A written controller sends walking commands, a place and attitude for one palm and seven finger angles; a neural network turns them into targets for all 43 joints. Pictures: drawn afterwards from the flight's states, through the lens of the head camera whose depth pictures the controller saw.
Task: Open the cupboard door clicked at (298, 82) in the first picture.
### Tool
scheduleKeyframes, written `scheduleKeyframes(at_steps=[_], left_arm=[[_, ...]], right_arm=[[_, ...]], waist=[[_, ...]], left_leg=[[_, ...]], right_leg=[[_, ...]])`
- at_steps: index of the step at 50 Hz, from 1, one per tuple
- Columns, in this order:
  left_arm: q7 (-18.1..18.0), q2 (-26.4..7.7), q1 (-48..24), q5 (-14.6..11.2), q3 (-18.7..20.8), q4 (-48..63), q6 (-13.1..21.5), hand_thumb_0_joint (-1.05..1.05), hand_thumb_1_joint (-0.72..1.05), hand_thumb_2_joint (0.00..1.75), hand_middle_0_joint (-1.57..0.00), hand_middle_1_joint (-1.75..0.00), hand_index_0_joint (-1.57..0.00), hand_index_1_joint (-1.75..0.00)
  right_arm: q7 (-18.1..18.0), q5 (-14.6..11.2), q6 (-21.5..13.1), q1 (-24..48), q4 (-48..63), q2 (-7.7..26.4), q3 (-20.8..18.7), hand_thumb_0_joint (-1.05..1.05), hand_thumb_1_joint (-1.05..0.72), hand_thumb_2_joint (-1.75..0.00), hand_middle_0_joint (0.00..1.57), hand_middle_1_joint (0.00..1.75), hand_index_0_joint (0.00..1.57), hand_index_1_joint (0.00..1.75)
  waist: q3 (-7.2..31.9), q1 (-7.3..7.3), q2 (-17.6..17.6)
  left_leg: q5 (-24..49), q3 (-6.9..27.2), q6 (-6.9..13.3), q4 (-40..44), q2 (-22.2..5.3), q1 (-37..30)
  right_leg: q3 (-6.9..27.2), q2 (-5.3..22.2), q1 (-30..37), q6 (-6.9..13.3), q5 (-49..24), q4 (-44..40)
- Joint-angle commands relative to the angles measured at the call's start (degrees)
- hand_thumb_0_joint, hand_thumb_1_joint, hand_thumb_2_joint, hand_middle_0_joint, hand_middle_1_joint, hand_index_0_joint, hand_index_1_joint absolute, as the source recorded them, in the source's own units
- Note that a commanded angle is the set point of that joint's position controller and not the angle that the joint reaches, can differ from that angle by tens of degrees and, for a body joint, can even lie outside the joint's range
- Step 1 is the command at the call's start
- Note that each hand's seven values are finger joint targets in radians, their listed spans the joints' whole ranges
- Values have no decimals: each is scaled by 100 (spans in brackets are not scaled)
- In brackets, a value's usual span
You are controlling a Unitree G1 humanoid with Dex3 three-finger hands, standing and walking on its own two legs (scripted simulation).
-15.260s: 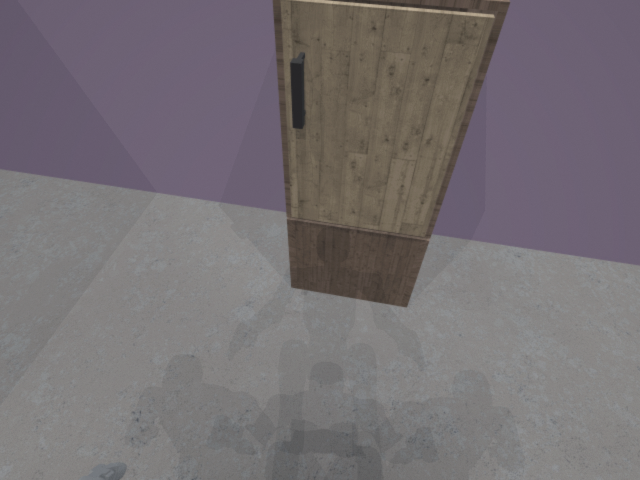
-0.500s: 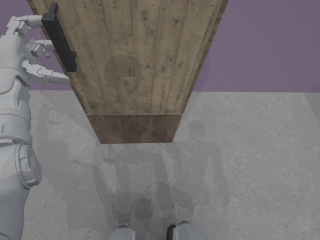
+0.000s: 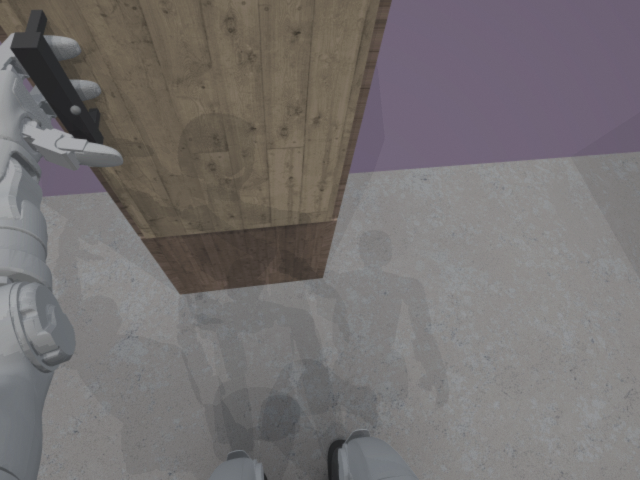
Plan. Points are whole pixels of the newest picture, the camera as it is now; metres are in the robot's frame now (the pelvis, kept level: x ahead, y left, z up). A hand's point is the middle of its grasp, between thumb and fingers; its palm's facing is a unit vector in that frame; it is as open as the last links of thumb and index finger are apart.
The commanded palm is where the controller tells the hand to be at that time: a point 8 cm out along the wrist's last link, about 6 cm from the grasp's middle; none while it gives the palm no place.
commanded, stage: slide the fingers in behind the handle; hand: left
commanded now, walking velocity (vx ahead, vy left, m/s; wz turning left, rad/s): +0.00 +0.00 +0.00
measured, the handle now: (67, 87) +0.57 +0.25 +0.11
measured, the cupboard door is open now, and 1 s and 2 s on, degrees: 0 0 24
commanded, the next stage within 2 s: close the thumb around the handle in 0.08 s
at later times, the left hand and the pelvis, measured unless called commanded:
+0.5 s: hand (72, 108) +0.53 +0.23 +0.11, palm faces +0.05 -1.00 -0.01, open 10.8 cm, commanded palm +0.51 +0.26 +0.11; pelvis +0.00 +0.01 +0.00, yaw +1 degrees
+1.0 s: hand (84, 109) +0.53 +0.22 +0.11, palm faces +0.06 -1.00 +0.00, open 5.6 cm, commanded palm +0.50 +0.26 +0.11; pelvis +0.00 +0.00 +0.00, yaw +0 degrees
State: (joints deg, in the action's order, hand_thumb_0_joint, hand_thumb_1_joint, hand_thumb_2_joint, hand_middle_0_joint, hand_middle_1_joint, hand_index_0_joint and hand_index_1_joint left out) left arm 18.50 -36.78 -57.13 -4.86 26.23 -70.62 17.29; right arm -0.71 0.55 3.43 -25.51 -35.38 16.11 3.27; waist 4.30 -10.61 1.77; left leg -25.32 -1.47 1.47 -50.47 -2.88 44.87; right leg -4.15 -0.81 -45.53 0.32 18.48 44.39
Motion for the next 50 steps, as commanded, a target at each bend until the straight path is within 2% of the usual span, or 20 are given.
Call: scheduleKeyframes(at_steps=[1,3,6,9,12,14,17,21,24,26,28,29,32,34,36,37,38,43,48,50], left_arm=[[-9,-1667,-2477,-63,151,1002,316,0,-50,30,-30,-120,-30,-120],[-3,-1677,-2592,-34,121,1080,360,0,-50,30,-30,-120,-30,-120],[-10,-1443,-2716,-33,-68,1047,314,0,-50,30,-30,-120,-30,-120],[-28,-1481,-2692,-31,5,1103,325,0,-50,30,-30,-120,-30,-120],[-44,-1243,-2726,-83,-122,1127,332,0,-33,37,-31,-122,-31,-122],[-74,-1400,-2695,-47,-22,1056,303,0,-22,42,-32,-123,-32,-123],[-91,-1102,-2864,-24,-270,1045,290,0,-5,49,-33,-125,-33,-125],[-141,-1214,-2950,40,-256,805,218,0,17,59,-35,-127,-35,-127],[-149,-1139,-3018,38,-264,970,262,0,34,66,-36,-129,-36,-129],[-139,-1122,-3025,34,-309,959,244,0,45,71,-37,-130,-37,-130],[-128,-972,-3003,1,-358,1060,282,0,56,76,-38,-131,-38,-131],[-137,-1062,-2931,-10,-274,949,259,0,62,78,-38,-132,-38,-132],[-138,-977,-3123,-2,-384,993,253,0,79,85,-39,-134,-39,-134],[-128,-1234,-3013,11,-200,925,244,0,90,90,-40,-135,-40,-135],[-96,-1051,-2942,21,-344,939,245,0,90,90,-40,-135,-40,-135],[-90,-918,-2976,-16,-410,987,262,0,90,90,-40,-135,-40,-135],[-115,-1164,-2990,-1,-222,1024,275,0,90,90,-40,-135,-40,-135],[-228,-1311,-2857,43,-83,1226,378,0,90,90,-40,-135,-40,-135],[-247,-1332,-2794,19,-78,1327,433,0,90,90,-40,-135,-40,-135],[-232,-1566,-2700,45,72,1257,438,0,90,90,-40,-135,-40,-135]], right_arm=[[-117,-24,-59,-1000,265,1081,-408,0,-90,-90,20,30,20,30],[-132,-22,-64,-1009,255,1072,-407,0,-90,-90,20,30,20,30],[-133,-6,-78,-1058,203,1074,-417,0,-90,-90,20,30,20,30],[-129,10,-73,-1111,192,1085,-434,0,-90,-90,20,30,20,30],[-109,24,-79,-1114,188,1079,-429,0,-90,-90,20,30,20,30],[-107,23,-67,-1112,173,1092,-428,0,-90,-90,20,30,20,30],[-109,31,-79,-1107,162,1071,-420,0,-90,-90,20,30,20,30],[-111,28,-83,-1116,130,1095,-402,0,-90,-90,20,30,20,30],[-108,48,-107,-1159,113,1078,-432,0,-90,-90,20,30,20,30],[-97,44,-105,-1146,114,1075,-411,0,-90,-90,20,30,20,30],[-81,52,-105,-1150,107,1056,-426,0,-90,-90,20,30,20,30],[-85,54,-102,-1155,94,1074,-421,0,-90,-90,20,30,20,30],[-95,54,-113,-1139,106,1067,-398,0,-90,-90,20,30,20,30],[-101,53,-111,-1152,90,1090,-406,0,-90,-90,20,30,20,30],[-86,46,-114,-1127,121,1056,-402,0,-90,-90,20,30,20,30],[-87,50,-121,-1161,110,1052,-410,0,-90,-90,20,30,20,30],[-96,53,-107,-1165,96,1076,-422,0,-90,-90,20,30,20,30],[-73,53,-96,-1107,170,1040,-416,0,-90,-90,20,30,20,30],[-69,32,-83,-1048,216,1035,-415,0,-90,-90,20,30,20,30],[-79,20,-79,-1041,210,1067,-418,0,-90,-90,20,30,20,30]], waist=[[2392,-53,434],[2478,-40,735],[2443,-147,757],[2688,-107,835],[2559,-148,755],[2577,-113,791],[2385,-213,811],[2200,-260,704],[2606,-240,858],[2504,-252,772],[2653,-236,955],[2544,-236,725],[2372,-307,791],[2543,-244,761],[2525,-224,841],[2507,-297,739],[2536,-232,694],[2711,-105,868],[2639,-110,762],[2628,-78,772]], left_leg=[[2023,280,58,549,138,-1178],[2098,315,38,552,142,-1336],[2164,349,23,533,116,-1503],[2486,410,-13,491,96,-1759],[2531,439,-10,490,86,-1792],[2438,417,-17,493,93,-1707],[2420,474,-20,502,84,-1763],[2119,479,-20,522,83,-1558],[2447,506,-43,447,80,-1883],[2410,512,-46,466,76,-1794],[2620,526,-69,430,70,-2017],[2553,530,-52,429,65,-1892],[2368,513,-21,454,85,-1764],[2395,506,-30,436,90,-1742],[2383,492,-35,448,101,-1750],[2526,522,-22,435,84,-1848],[2478,516,-26,425,80,-1787],[2598,476,-40,428,102,-1800],[2463,417,-13,472,106,-1663],[2402,383,-5,467,112,-1611]], right_leg=[[278,-192,1563,42,-1726,-301],[269,-187,1442,64,-1683,-275],[234,-188,1194,49,-1598,-288],[200,-198,1103,60,-1692,-234],[162,-219,1017,79,-1661,-241],[180,-204,1063,65,-1637,-248],[142,-210,845,80,-1514,-247],[141,-195,768,62,-1303,-267],[141,-197,756,62,-1463,-226],[125,-202,794,61,-1460,-224],[115,-208,712,73,-1520,-218],[109,-215,750,69,-1515,-227],[121,-211,726,81,-1442,-234],[140,-207,842,70,-1509,-222],[139,-208,858,77,-1509,-223],[114,-219,793,80,-1569,-224],[132,-212,813,62,-1543,-227],[156,-215,1030,82,-1706,-176],[191,-212,1236,64,-1793,-203],[222,-210,1272,62,-1793,-224]])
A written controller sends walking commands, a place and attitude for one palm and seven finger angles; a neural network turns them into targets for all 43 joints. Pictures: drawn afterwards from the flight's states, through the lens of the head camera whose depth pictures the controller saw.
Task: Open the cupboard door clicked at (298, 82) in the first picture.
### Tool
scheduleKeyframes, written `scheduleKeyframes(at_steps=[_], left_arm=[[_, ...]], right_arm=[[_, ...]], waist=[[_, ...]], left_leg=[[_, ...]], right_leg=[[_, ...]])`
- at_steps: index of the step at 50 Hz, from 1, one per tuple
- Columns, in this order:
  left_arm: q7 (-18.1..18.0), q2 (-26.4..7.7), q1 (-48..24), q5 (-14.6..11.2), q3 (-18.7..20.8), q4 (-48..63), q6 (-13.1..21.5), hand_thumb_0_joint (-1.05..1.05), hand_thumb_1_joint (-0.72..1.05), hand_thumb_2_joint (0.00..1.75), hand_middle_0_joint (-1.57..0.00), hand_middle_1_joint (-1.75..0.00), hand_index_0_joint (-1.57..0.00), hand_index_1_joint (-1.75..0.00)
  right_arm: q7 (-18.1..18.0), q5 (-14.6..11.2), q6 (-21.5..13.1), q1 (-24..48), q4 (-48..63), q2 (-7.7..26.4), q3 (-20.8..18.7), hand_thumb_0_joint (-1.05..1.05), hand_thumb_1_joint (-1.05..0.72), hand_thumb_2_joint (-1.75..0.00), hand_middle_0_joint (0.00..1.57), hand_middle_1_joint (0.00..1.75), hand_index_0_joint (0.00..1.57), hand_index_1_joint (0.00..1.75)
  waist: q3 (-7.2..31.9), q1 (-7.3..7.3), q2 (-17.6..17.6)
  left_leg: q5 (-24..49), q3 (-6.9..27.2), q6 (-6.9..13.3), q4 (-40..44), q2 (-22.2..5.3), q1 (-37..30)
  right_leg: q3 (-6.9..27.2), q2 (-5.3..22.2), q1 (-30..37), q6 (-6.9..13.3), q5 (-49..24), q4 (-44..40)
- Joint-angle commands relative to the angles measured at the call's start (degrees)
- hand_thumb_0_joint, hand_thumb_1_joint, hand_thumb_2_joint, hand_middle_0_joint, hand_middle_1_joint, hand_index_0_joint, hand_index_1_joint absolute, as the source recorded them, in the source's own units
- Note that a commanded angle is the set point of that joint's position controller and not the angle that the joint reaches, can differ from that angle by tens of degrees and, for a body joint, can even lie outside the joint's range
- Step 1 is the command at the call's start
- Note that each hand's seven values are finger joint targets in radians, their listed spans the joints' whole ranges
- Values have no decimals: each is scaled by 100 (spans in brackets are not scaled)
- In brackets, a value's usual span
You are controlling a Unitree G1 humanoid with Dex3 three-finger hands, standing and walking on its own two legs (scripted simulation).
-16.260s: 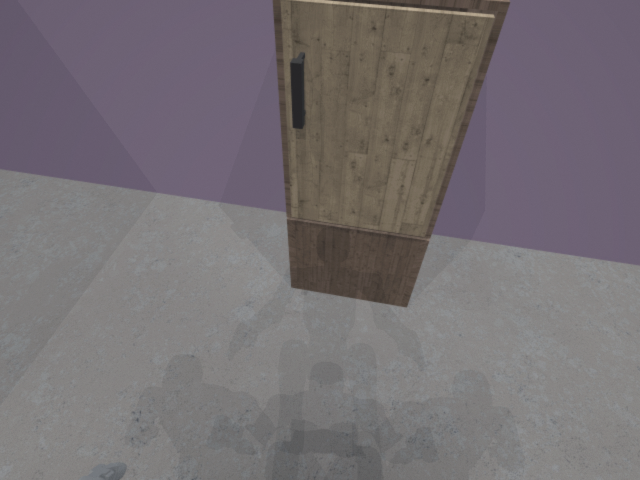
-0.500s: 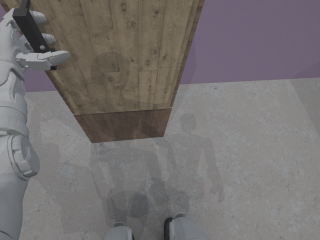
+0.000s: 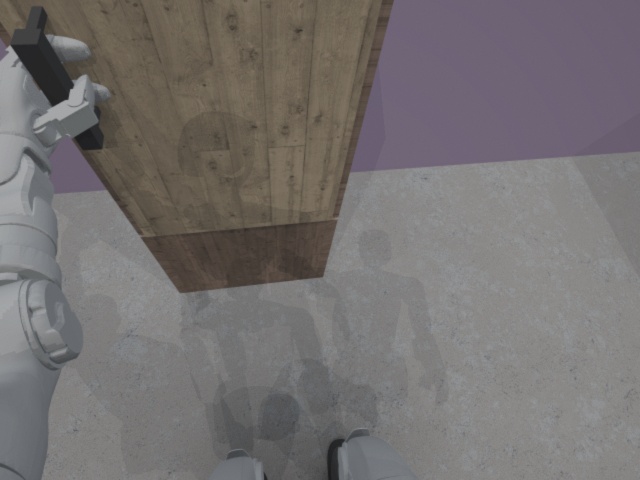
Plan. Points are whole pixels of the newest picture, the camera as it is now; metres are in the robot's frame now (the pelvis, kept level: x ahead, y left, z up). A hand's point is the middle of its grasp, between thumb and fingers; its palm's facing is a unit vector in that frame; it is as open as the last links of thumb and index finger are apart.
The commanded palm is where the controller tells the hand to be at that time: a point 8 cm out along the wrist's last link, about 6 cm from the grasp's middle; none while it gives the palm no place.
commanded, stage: pull the door open along its arc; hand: left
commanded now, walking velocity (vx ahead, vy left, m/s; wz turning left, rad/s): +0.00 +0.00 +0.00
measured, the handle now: (67, 84) +0.57 +0.24 +0.11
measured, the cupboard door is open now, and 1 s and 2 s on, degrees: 0 24 41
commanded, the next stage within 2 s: open thumb and fingers to let go in 1.58 s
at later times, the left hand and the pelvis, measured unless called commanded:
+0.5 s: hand (97, 168) +0.44 +0.19 +0.11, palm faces +0.11 -0.99 +0.06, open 5.9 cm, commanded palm +0.38 +0.23 +0.11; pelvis +0.02 +0.00 +0.02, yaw -1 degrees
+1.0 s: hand (137, 210) +0.39 +0.15 +0.11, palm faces +0.49 -0.87 +0.00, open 5.6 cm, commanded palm +0.35 +0.18 +0.11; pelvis -0.01 -0.02 +0.02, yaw +3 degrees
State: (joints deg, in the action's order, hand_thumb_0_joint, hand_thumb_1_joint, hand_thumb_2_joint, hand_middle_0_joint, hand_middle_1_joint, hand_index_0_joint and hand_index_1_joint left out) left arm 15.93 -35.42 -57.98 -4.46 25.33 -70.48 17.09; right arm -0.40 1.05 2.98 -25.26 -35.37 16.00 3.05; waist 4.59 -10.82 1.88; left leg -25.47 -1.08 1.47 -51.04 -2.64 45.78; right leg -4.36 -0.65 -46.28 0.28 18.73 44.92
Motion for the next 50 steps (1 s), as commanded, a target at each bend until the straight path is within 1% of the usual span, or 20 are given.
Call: scheduleKeyframes(at_steps=[1,3,4,7,10,12,18,21,22,23,24,26,31,32,34,38,41,46,48,50], left_arm=[[46,-1634,-2519,11,113,1309,463,0,90,90,-40,-135,-40,-135],[94,-1619,-2223,-65,222,1451,516,0,90,90,-40,-135,-40,-135],[120,-1500,-1971,-118,185,1413,489,0,90,90,-40,-135,-40,-135],[175,-1472,-1496,-250,300,1815,523,0,90,90,-40,-135,-40,-135],[207,-1234,-746,-387,257,2153,435,0,90,90,-40,-135,-40,-135],[190,-1011,-205,-516,200,2444,370,0,90,90,-40,-135,-40,-135],[54,-228,1201,-799,-122,3736,134,0,90,90,-40,-135,-40,-135],[-75,336,1908,-904,-435,4411,27,0,90,90,-40,-135,-40,-135],[-958,412,1803,-1209,325,5029,-8,0,90,90,-40,-135,-40,-135],[-1413,1156,2271,-1090,-248,5151,-108,0,90,90,-40,-135,-40,-135],[-1803,1410,2667,-1023,-277,5379,-164,0,90,90,-40,-135,-40,-135],[-2508,1733,2878,-707,-533,6122,-207,0,90,90,-40,-135,-40,-135],[-4118,2473,1941,387,-1299,6101,-560,0,90,90,-40,-135,-40,-135],[-4299,2571,1576,569,-1516,6066,-610,0,90,90,-40,-135,-40,-135],[-4431,2881,1393,735,-1823,5903,-645,0,90,90,-40,-135,-40,-135],[-4281,3047,1149,713,-2051,5686,-459,0,90,90,-40,-135,-40,-135],[-4146,2924,961,693,-1996,5576,-232,0,90,90,-40,-135,-40,-135],[-4009,2812,911,504,-1819,5258,19,0,90,90,-40,-135,-40,-135],[-3984,2772,1036,432,-1739,4959,48,0,90,90,-40,-135,-40,-135],[-3963,2682,934,413,-1666,4970,123,0,90,90,-40,-135,-40,-135]], right_arm=[[-105,-30,-26,-1072,230,1057,-397,0,-90,-90,20,30,20,30],[-100,-33,-24,-1048,300,1044,-417,0,-90,-90,20,30,20,30],[-98,-45,-12,-1025,321,1033,-423,0,-90,-90,20,30,20,30],[-70,-57,19,-940,438,1023,-459,0,-90,-90,20,30,20,30],[-32,-115,50,-770,567,992,-487,0,-90,-90,20,30,20,30],[-21,-152,59,-666,667,969,-507,0,-90,-90,20,30,20,30],[42,-256,-29,-250,885,834,-579,0,-90,-90,20,30,20,30],[72,-291,-130,-4,971,767,-582,0,-90,-90,20,30,20,30],[95,-263,-229,247,1038,575,-581,0,-90,-90,20,30,20,30],[154,-247,-319,332,994,535,-584,0,-90,-90,20,30,20,30],[207,-230,-391,339,940,513,-608,0,-90,-90,20,30,20,30],[280,-171,-458,516,905,451,-615,0,-90,-90,20,30,20,30],[183,78,-355,891,674,332,-575,0,-90,-90,20,30,20,30],[118,118,-329,934,624,334,-579,0,-90,-90,20,30,20,30],[21,170,-315,1017,569,271,-566,0,-90,-90,20,30,20,30],[-136,203,-340,1156,473,210,-524,0,-90,-90,20,30,20,30],[-184,210,-405,1252,430,184,-488,0,-90,-90,20,30,20,30],[-207,198,-503,1241,366,191,-469,0,-90,-90,20,30,20,30],[-212,179,-528,1215,339,218,-470,0,-90,-90,20,30,20,30],[-209,168,-542,1195,306,242,-490,0,-90,-90,20,30,20,30]], waist=[[2645,-13,748],[2916,101,796],[2853,111,608],[3007,284,654],[2818,447,622],[2787,531,383],[2597,760,398],[2332,814,168],[2217,1264,43],[2126,1092,119],[2109,1116,14],[2193,1151,216],[1713,911,-103],[1618,759,-286],[1719,747,-346],[1759,747,-336],[1729,785,-105],[1736,818,-195],[1635,817,-457],[1714,827,-356]], left_leg=[[2437,340,0,544,98,-1705],[2726,306,-13,527,100,-1851],[2757,280,2,537,93,-1803],[3013,221,9,573,102,-1848],[3074,149,6,686,99,-1809],[3220,137,29,761,93,-1827],[3675,13,15,956,93,-2073],[3668,0,-12,1079,88,-2212],[3643,43,-78,1103,157,-1954],[3663,10,-136,1156,139,-2124],[3743,8,-176,1157,120,-2162],[3876,-9,-231,1187,121,-2322],[2821,80,-212,1318,162,-2178],[2532,104,-173,1324,162,-2198],[2282,102,-170,1368,189,-2286],[2107,91,-161,1385,229,-2377],[1948,88,-150,1398,263,-2357],[1776,96,-126,1431,300,-2215],[1609,94,-103,1460,308,-2067],[1574,61,-101,1469,319,-2062]], right_leg=[[241,-229,1434,71,-1850,-267],[245,-235,1629,82,-2105,-232],[241,-243,1691,73,-2185,-249],[258,-247,2033,104,-2514,-227],[250,-230,2181,93,-2598,-274],[238,-234,2386,107,-2724,-304],[245,-162,2725,91,-3132,-402],[190,-149,2777,79,-3089,-486],[87,-182,2832,90,-2995,-564],[57,-179,2784,63,-2919,-549],[13,-163,2769,57,-2902,-546],[29,-122,2886,85,-2947,-531],[44,-15,2687,111,-2220,-603],[75,1,2598,94,-2021,-689],[109,26,2627,105,-1868,-755],[154,61,2687,109,-1827,-850],[182,81,2684,129,-1694,-873],[215,90,2816,124,-1609,-929],[249,89,2856,97,-1496,-995],[269,97,2882,100,-1453,-1013]])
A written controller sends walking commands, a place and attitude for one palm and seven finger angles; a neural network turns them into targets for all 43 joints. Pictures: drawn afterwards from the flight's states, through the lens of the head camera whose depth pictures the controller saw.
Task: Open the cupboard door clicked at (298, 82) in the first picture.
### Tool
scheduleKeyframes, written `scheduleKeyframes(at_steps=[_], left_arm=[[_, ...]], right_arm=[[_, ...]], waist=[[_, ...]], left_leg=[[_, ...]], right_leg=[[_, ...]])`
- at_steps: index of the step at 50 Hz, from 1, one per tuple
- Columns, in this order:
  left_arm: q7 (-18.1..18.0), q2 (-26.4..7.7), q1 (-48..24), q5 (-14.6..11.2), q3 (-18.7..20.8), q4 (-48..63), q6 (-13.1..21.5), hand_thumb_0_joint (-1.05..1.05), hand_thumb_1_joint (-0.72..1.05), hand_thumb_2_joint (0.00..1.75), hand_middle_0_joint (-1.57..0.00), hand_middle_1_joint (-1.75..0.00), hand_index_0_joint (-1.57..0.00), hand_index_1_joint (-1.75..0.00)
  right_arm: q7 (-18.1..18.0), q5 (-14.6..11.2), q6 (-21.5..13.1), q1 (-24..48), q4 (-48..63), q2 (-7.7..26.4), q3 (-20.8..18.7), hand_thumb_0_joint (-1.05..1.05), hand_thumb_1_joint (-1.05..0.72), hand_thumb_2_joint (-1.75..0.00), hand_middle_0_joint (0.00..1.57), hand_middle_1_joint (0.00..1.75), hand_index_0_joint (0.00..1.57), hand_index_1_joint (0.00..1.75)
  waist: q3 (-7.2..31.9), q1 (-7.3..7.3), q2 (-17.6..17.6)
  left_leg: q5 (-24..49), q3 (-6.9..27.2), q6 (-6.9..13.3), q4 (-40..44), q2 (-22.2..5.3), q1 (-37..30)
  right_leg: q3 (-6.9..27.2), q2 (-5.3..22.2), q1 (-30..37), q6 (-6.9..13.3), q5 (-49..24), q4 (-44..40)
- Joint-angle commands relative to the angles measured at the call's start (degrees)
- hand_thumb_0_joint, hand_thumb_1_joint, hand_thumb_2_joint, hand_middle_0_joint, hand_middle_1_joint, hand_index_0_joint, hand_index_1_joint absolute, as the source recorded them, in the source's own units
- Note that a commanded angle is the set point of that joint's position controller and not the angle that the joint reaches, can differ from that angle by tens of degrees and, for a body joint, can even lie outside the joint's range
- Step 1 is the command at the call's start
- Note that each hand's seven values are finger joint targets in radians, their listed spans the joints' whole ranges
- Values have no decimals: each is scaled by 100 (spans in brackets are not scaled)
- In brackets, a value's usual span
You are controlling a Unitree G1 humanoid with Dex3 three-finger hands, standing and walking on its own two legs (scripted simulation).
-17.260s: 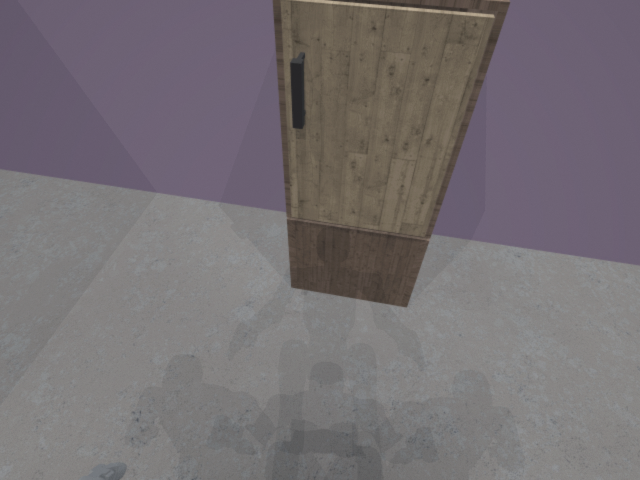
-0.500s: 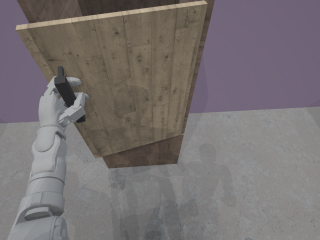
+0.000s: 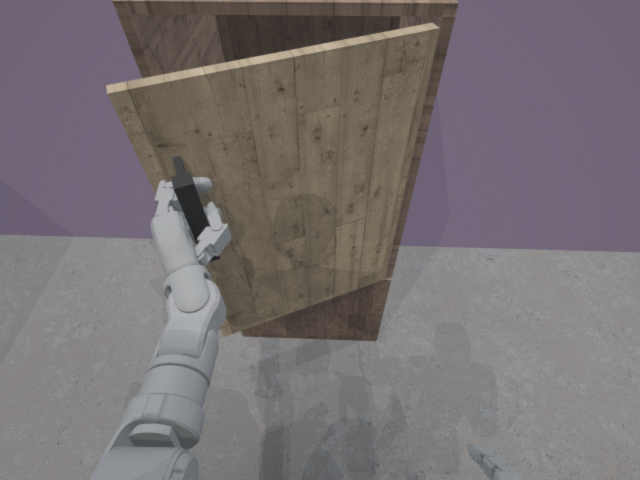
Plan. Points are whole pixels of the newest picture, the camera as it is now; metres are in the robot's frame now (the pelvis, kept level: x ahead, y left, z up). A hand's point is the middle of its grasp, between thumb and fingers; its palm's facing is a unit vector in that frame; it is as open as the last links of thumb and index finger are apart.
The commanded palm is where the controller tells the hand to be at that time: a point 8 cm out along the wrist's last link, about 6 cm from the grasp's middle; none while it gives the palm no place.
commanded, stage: pull the door open along its arc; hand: left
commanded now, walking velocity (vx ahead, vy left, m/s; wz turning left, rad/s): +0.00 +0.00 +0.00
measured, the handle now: (195, 211) +0.44 +0.19 +0.09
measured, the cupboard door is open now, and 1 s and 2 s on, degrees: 24 41 45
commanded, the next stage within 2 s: open thumb and fingers to let go in 0.58 s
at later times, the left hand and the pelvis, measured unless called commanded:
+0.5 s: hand (243, 266) +0.34 +0.11 +0.09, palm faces +0.38 -0.92 +0.04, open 5.9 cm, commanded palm +0.28 +0.13 +0.09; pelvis +0.01 +0.00 +0.01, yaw -2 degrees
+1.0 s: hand (264, 284) +0.32 +0.08 +0.09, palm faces +0.39 -0.92 -0.03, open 8.5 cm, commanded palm +0.27 +0.11 +0.09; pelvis +0.02 +0.00 +0.00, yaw +1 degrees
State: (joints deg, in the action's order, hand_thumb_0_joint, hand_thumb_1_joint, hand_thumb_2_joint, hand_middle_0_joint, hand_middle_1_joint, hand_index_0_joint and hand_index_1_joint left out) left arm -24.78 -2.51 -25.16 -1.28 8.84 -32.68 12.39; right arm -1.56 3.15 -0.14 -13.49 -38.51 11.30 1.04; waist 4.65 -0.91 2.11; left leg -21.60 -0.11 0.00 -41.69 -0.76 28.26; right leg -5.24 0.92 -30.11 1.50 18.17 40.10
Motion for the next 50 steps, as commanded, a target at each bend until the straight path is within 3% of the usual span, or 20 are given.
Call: scheduleKeyframes(at_steps=[1,6,7,9,12,16,21,22,24,25,27,28,31,34,37,41,46,47,50], left_arm=[[109,-629,-2357,98,11,1152,614,0,90,90,-40,-135,-40,-135],[117,-688,-2252,82,111,1023,747,0,90,90,-40,-135,-40,-135],[128,-700,-2099,71,125,995,762,0,90,90,-40,-135,-40,-135],[168,-550,-1848,13,27,1142,792,0,90,90,-40,-135,-40,-135],[195,-510,-1377,-18,-23,1422,815,0,90,90,-40,-135,-40,-135],[175,-162,-563,-28,-365,2169,745,0,90,90,-40,-135,-40,-135],[14,455,540,17,-1019,3178,400,0,90,90,-40,-135,-40,-135],[-59,530,726,72,-1152,3440,323,0,90,90,-40,-135,-40,-135],[-180,824,1086,196,-1516,3853,118,0,90,90,-40,-135,-40,-135],[-262,964,1197,273,-1712,4017,11,0,90,90,-40,-135,-40,-135],[-445,971,1700,458,-1821,4235,-192,0,90,90,-40,-135,-40,-135],[-509,1059,1863,556,-1982,4473,-288,0,90,90,-40,-135,-40,-135],[-772,1118,1443,844,-2156,4530,-572,0,90,90,-40,-135,-40,-135],[-907,1242,1070,718,-2152,4299,-767,0,90,90,-40,-135,-40,-135],[-863,1268,1168,687,-2166,4249,-873,0,69,81,-38,-133,-38,-133],[-701,1408,1278,701,-2355,4422,-928,0,41,69,-36,-130,-36,-130],[-604,1448,1428,724,-2468,4631,-943,0,6,54,-34,-126,-34,-126],[-613,1429,1414,720,-2457,4522,-969,0,-1,51,-33,-125,-33,-125],[-681,1402,1377,717,-2398,4538,-960,0,-22,42,-32,-123,-32,-123]], right_arm=[[-96,-41,-237,-1,604,720,-299,0,-90,-90,20,30,20,30],[-86,-42,-309,-104,550,760,-352,0,-90,-90,20,30,20,30],[-80,-39,-321,-125,556,784,-358,0,-90,-90,20,30,20,30],[-41,-58,-354,-113,595,780,-372,0,-90,-90,20,30,20,30],[-5,-74,-380,-82,675,791,-399,0,-90,-90,20,30,20,30],[67,-94,-413,56,849,748,-405,0,-90,-90,20,30,20,30],[118,-87,-392,402,1088,659,-365,0,-90,-90,20,30,20,30],[124,-71,-384,458,1142,652,-361,0,-90,-90,20,30,20,30],[138,-60,-349,589,1228,577,-326,0,-90,-90,20,30,20,30],[141,-45,-331,636,1264,555,-305,0,-90,-90,20,30,20,30],[124,-8,-270,723,1328,520,-295,0,-90,-90,20,30,20,30],[130,-18,-227,805,1381,474,-280,0,-90,-90,20,30,20,30],[91,28,-77,921,1364,407,-218,0,-90,-90,20,30,20,30],[19,27,66,1132,1300,336,-145,0,-90,-90,20,30,20,30],[-5,37,185,1110,1309,313,-128,0,-90,-90,20,30,20,30],[18,35,279,1051,1379,297,-134,0,-90,-90,20,30,20,30],[53,15,311,1028,1475,306,-141,0,-90,-90,20,30,20,30],[47,-1,308,1048,1471,318,-127,0,-90,-90,20,30,20,30],[30,4,259,1058,1478,327,-148,0,-90,-90,20,30,20,30]], waist=[[1723,-162,-306],[1734,-130,-377],[1742,-115,-559],[1737,-56,-398],[1797,44,-475],[1733,172,-362],[1383,219,-498],[1360,207,-662],[1184,203,-466],[1092,174,-565],[998,215,-705],[984,219,-587],[823,120,-525],[661,99,-465],[979,142,-568],[1173,145,-441],[1183,138,-442],[1041,128,-379],[1125,133,-604]], left_leg=[[1183,-50,53,537,138,-309],[1118,-103,74,587,141,-293],[1115,-83,87,619,137,-273],[1152,-154,83,647,145,-315],[1243,-165,85,704,127,-382],[1486,-215,77,799,90,-588],[1509,-223,79,907,48,-799],[1514,-182,79,917,34,-834],[1547,-171,67,920,16,-947],[1506,-140,65,909,16,-940],[1496,-93,69,889,4,-987],[1505,-106,63,864,10,-1012],[1445,-27,57,760,44,-1012],[1259,30,50,705,93,-1020],[1542,48,44,671,107,-1067],[1937,49,21,586,90,-1112],[2059,86,12,524,55,-1065],[1979,123,7,538,51,-1002],[1783,105,31,507,63,-969]], right_leg=[[370,-57,1264,-19,-1386,-544],[389,-63,1302,-34,-1301,-607],[381,-70,1365,-38,-1285,-638],[404,-57,1413,-33,-1329,-674],[394,-73,1575,-13,-1376,-700],[354,-77,1692,11,-1557,-710],[310,-55,1718,-2,-1449,-827],[277,-49,1756,-6,-1395,-845],[236,-46,1641,4,-1386,-799],[208,-41,1599,0,-1323,-791],[204,-39,1620,9,-1284,-810],[214,-22,1599,20,-1296,-791],[193,-7,1392,40,-1207,-748],[166,1,1261,39,-977,-792],[154,-9,1448,44,-1383,-673],[144,-1,1544,59,-1912,-494],[119,-11,1538,76,-2023,-393],[116,-14,1474,86,-1906,-402],[134,-14,1446,61,-1718,-439]])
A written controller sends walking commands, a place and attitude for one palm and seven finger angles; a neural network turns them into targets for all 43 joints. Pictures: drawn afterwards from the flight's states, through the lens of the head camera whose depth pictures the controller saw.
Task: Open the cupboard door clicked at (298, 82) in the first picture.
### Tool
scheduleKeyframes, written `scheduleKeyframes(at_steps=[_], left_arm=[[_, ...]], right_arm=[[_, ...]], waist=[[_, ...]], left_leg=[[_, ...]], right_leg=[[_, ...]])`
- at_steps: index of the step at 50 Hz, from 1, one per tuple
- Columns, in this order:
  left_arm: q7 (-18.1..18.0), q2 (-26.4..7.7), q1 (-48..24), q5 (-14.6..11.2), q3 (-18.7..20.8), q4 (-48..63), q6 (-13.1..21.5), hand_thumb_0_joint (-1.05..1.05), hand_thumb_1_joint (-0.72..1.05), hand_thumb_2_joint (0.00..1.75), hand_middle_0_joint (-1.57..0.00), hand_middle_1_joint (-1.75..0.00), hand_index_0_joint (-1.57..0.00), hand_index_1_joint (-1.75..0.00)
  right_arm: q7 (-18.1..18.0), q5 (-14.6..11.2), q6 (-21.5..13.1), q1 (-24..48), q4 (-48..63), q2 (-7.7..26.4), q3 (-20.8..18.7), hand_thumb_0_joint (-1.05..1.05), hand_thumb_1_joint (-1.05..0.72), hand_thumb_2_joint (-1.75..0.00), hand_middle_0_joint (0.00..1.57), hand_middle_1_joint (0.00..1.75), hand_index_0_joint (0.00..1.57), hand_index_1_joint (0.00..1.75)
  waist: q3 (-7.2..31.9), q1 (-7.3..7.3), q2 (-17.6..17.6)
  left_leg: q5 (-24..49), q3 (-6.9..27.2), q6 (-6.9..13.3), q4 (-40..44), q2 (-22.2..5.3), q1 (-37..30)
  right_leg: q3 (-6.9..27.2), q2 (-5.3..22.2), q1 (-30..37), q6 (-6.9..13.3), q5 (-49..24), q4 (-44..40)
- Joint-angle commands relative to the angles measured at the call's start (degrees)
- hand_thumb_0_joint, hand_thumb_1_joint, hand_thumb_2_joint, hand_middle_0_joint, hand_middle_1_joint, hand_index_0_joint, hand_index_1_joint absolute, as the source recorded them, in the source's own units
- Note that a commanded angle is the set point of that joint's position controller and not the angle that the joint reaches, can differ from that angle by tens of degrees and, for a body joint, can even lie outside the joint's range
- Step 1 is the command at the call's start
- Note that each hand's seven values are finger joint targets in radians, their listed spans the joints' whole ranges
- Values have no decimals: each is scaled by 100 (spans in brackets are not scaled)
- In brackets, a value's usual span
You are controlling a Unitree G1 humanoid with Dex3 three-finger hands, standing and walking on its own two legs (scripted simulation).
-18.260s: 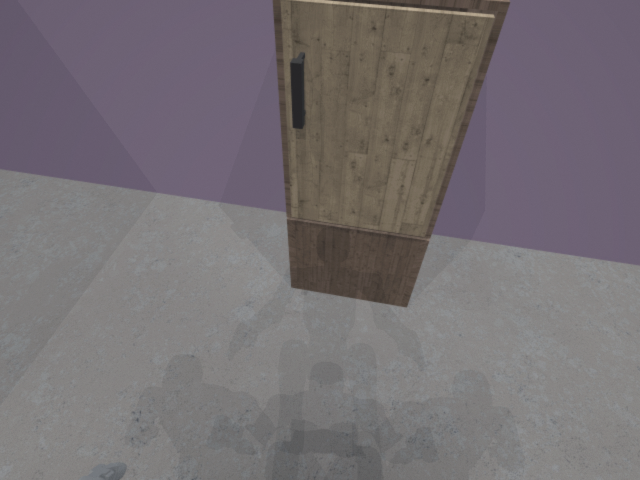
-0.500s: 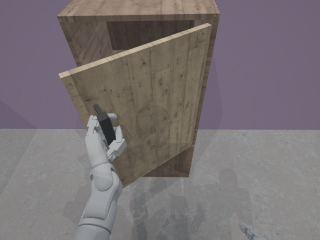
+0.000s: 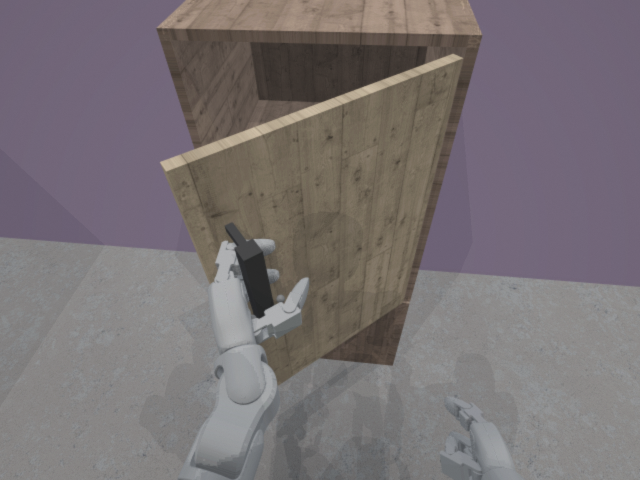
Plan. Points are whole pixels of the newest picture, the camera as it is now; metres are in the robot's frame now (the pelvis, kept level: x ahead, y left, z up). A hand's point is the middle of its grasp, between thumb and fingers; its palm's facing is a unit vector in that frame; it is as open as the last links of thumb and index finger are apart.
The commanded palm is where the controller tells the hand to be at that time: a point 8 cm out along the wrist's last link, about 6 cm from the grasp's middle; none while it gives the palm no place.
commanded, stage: open thumb and fingers to let go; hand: left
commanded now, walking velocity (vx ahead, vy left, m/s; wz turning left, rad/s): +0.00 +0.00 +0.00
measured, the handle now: (250, 277) +0.34 +0.12 +0.08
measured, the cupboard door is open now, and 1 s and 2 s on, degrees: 41 45 45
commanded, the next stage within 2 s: slide the hand sideways off the handle in 0.50 s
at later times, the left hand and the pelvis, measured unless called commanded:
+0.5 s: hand (282, 303) +0.30 +0.08 +0.09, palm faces +0.37 -0.93 -0.01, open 14.5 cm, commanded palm +0.26 +0.11 +0.08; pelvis -0.01 +0.00 +0.00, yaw +0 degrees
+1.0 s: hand (280, 335) +0.26 +0.07 +0.09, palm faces -0.12 -0.99 +0.00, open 16.1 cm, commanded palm +0.22 +0.13 +0.08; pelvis -0.03 +0.01 +0.00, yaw -2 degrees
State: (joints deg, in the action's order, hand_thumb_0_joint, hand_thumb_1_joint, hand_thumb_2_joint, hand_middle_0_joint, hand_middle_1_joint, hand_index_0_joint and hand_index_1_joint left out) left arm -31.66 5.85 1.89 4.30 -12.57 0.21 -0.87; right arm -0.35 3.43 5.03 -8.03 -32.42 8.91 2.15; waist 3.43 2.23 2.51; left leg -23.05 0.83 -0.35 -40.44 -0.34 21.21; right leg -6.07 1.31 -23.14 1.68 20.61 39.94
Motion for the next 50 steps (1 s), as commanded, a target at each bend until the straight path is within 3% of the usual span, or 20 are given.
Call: scheduleKeyframes(at_steps=[1,4,6,10,12,16,20,24,30,31,32,33,35,36,37,38,40,42,44,50], left_arm=[[12,584,-1371,167,-283,1280,380,0,-29,39,-32,-122,-32,-122],[23,533,-1251,160,-241,1273,413,0,-50,30,-30,-120,-30,-120],[28,487,-1297,151,-210,1253,445,0,-50,30,-30,-120,-30,-120],[14,428,-1323,132,-115,1132,514,0,-50,30,-27,-100,-27,-100],[0,346,-1532,165,-61,1019,542,0,-50,30,-25,-90,-25,-90],[21,333,-1402,157,-24,1038,626,0,-50,30,-22,-70,-22,-70],[12,328,-1749,129,22,824,656,0,-50,30,-18,-50,-18,-50],[-37,328,-2033,102,65,725,684,0,-50,30,-15,-30,-15,-30],[-49,464,-2274,61,-11,539,701,0,-50,30,-15,-30,-15,-30],[1088,14,-2170,548,-1005,317,893,0,-50,30,-15,-30,-15,-30],[1721,-372,-2462,328,-595,634,1091,0,-50,30,-15,-30,-15,-30],[2178,-472,-2586,216,-609,840,1257,0,-50,30,-15,-30,-15,-30],[3012,-627,-2500,-146,-576,755,1371,0,-50,30,-15,-30,-15,-30],[3406,-542,-2546,-449,-634,700,1336,0,-50,30,-15,-30,-15,-30],[3587,-468,-2588,-761,-527,603,1259,0,-50,30,-15,-30,-15,-30],[3628,-369,-2505,-1023,-398,518,1198,0,-50,30,-15,-30,-15,-30],[3481,-509,-2285,-1233,4,508,1107,0,-50,30,-15,-30,-15,-30],[3224,-694,-1893,-1216,296,520,1066,0,-50,30,-15,-30,-15,-30],[3000,-791,-1631,-1071,414,816,1099,0,-50,30,-15,-30,-15,-30],[2807,-983,-600,-808,547,1393,1096,0,-50,30,-15,-30,-15,-30]], right_arm=[[-94,-16,-282,474,851,577,-265,0,-90,-90,20,30,20,30],[-108,-21,-328,455,852,585,-278,0,-90,-90,20,30,20,30],[-117,-23,-368,411,827,599,-283,0,-90,-90,20,30,20,30],[-152,-12,-441,417,799,619,-285,0,-90,-90,20,30,20,30],[-171,-19,-457,437,747,629,-281,0,-90,-90,20,30,20,30],[-173,1,-505,410,761,612,-302,0,-90,-90,20,30,20,30],[-190,-3,-522,461,714,614,-270,0,-90,-90,20,30,20,30],[-204,7,-530,514,678,601,-252,0,-90,-90,20,30,20,30],[-189,-12,-524,556,654,593,-240,0,-90,-90,20,30,20,30],[-154,-1,-527,159,467,776,-206,0,-90,-90,20,30,20,30],[-196,-88,-532,59,650,794,-273,0,-90,-90,20,30,20,30],[-240,-108,-607,70,722,765,-242,0,-90,-90,20,30,20,30],[-294,-226,-774,66,817,790,-183,0,-90,-90,20,30,20,30],[-318,-294,-873,113,893,811,-128,0,-90,-90,20,30,20,30],[-337,-380,-959,184,927,798,-90,0,-90,-90,20,30,20,30],[-353,-418,-1052,205,945,788,-62,0,-90,-90,20,30,20,30],[-338,-451,-1198,255,948,821,-56,0,-90,-90,20,30,20,30],[-268,-439,-1304,237,956,831,-72,0,-90,-90,20,30,20,30],[-190,-412,-1338,206,996,808,-95,0,-90,-90,20,30,20,30],[-65,-376,-1322,193,1136,786,-121,0,-90,-90,20,30,20,30]], waist=[[1322,-195,-662],[1313,-138,-600],[1321,-164,-722],[1201,-158,-798],[1075,-183,-671],[1230,-140,-677],[931,-216,-731],[1002,-211,-681],[1048,-225,-616],[790,-597,-952],[1166,-493,-695],[1383,-425,-432],[1298,-447,-361],[1177,-487,-373],[939,-482,-171],[797,-460,-383],[769,-312,-543],[843,-141,-598],[1013,-64,-599],[868,41,-389]], left_leg=[[1944,-1,74,360,32,-265],[1911,-16,73,383,39,-220],[1829,-20,82,370,52,-173],[1603,-51,108,372,83,-104],[1480,-39,107,410,81,-104],[1499,-96,113,406,97,-145],[1271,-56,125,438,103,-116],[1138,-32,123,471,119,-150],[1118,8,102,516,98,-177],[1229,-3,189,475,95,-295],[1381,-6,208,449,92,-325],[1476,-26,220,432,114,-442],[1313,29,204,454,118,-427],[1149,63,211,485,127,-400],[942,114,173,538,122,-346],[715,175,148,603,107,-266],[396,232,95,713,103,-142],[420,228,79,781,95,-87],[615,183,62,811,67,-152],[935,-5,48,799,19,-125]], right_leg=[[237,-44,779,36,-2009,-420],[258,-37,819,42,-1970,-428],[287,-20,828,24,-1923,-466],[358,7,783,-7,-1672,-602],[367,14,695,15,-1428,-667],[424,35,805,-9,-1518,-709],[420,39,610,-18,-1122,-828],[408,34,553,-13,-859,-846],[316,-6,470,5,-803,-749],[434,-6,265,6,-1313,-591],[409,15,386,45,-1584,-481],[430,17,487,45,-1749,-397],[413,-9,478,58,-1634,-395],[381,-31,419,51,-1465,-436],[351,-47,309,66,-1179,-490],[275,-70,221,35,-874,-542],[217,-84,190,14,-378,-598],[217,-87,295,9,-300,-585],[220,-77,415,16,-469,-525],[263,-87,542,34,-852,-481]])
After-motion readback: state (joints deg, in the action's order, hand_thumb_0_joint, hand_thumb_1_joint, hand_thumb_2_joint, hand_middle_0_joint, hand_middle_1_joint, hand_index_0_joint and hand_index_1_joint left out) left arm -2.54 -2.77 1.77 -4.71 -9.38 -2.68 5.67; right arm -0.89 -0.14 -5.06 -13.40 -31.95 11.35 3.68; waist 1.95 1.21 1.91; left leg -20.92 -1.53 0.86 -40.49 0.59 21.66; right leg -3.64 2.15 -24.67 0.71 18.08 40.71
